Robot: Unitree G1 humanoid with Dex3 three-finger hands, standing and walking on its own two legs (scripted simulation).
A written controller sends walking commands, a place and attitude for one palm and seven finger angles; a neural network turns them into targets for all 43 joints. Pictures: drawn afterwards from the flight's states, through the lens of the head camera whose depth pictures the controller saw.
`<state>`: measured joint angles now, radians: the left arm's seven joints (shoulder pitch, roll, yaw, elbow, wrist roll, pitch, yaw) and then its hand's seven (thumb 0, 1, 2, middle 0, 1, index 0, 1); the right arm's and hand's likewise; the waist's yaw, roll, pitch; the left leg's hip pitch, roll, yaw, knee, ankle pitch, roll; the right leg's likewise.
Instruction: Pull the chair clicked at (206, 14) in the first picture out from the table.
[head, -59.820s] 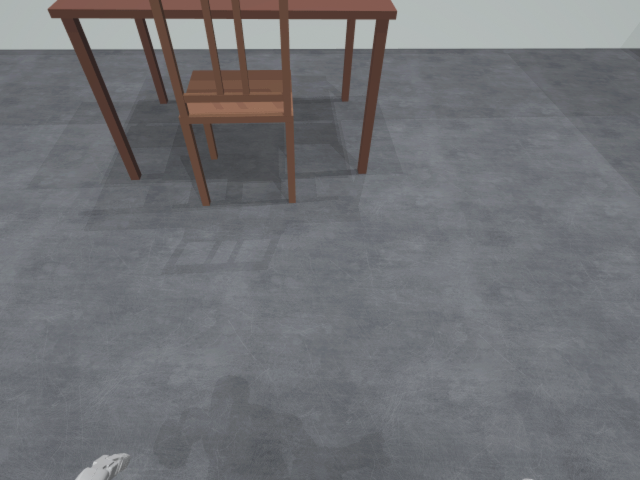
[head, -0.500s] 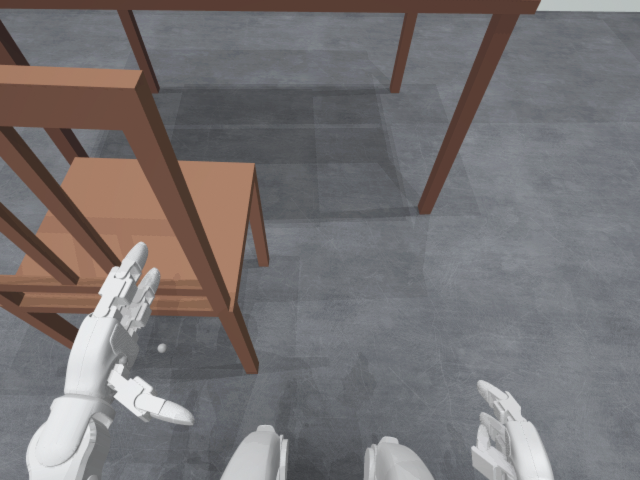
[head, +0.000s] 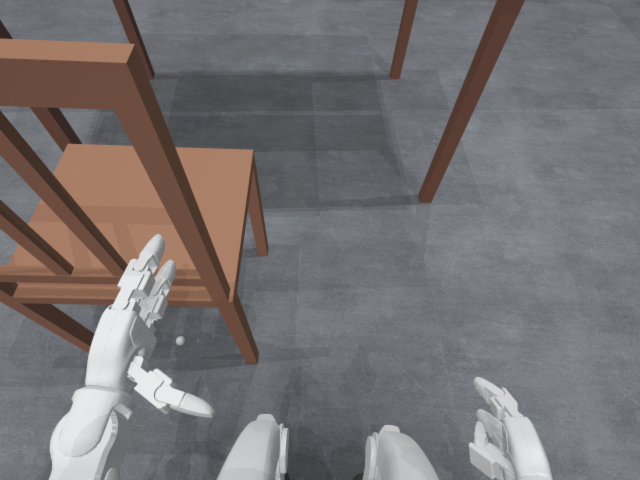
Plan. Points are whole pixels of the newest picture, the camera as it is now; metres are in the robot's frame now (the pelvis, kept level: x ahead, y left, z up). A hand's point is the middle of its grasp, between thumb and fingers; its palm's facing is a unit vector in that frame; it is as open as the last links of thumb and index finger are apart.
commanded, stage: aim the fingers beside a spindle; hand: left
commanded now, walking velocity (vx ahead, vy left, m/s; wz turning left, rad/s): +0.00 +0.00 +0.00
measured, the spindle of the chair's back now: out of the picture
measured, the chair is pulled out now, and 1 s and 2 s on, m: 0.34 0.34 0.34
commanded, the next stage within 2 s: none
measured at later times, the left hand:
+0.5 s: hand (174, 341) +0.27 +0.18 +0.03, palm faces +0.00 -1.00 -0.04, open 16.9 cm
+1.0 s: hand (190, 350) +0.26 +0.17 +0.02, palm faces -0.04 -1.00 -0.02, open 16.9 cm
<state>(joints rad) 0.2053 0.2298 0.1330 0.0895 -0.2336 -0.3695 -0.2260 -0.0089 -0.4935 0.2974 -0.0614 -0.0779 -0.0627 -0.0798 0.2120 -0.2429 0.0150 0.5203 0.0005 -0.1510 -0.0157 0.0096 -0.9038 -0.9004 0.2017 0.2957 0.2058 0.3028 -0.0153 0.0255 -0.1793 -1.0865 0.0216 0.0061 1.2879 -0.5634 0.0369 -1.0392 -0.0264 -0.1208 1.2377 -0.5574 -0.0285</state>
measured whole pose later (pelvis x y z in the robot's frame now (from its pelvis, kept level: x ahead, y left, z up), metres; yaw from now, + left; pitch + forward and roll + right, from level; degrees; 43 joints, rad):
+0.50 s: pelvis +0.00 +0.00 +0.00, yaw +0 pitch +21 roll -3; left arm 0.20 0.24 0.15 0.10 -0.24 -0.37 -0.21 -0.01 -0.49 0.30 -0.06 -0.08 -0.06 -0.08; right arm 0.21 -0.24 0.02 0.51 0.01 -0.11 -0.01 0.01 -0.90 -0.90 0.20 0.30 0.21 0.30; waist -0.01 0.03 -0.19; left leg -1.11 0.02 0.00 1.31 -0.57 0.04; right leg -1.07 -0.02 -0.12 1.26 -0.56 -0.03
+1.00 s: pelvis +0.00 +0.00 -0.01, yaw +0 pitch +21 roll -3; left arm 0.23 0.23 0.10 0.06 -0.22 -0.37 -0.20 -0.01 -0.49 0.30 -0.06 -0.08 -0.06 -0.08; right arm 0.21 -0.24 0.02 0.50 0.00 -0.12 -0.02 0.01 -0.90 -0.90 0.20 0.30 0.21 0.30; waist -0.02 0.03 -0.19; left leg -1.12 0.02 0.00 1.32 -0.57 0.03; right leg -1.07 -0.02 -0.13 1.27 -0.57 -0.03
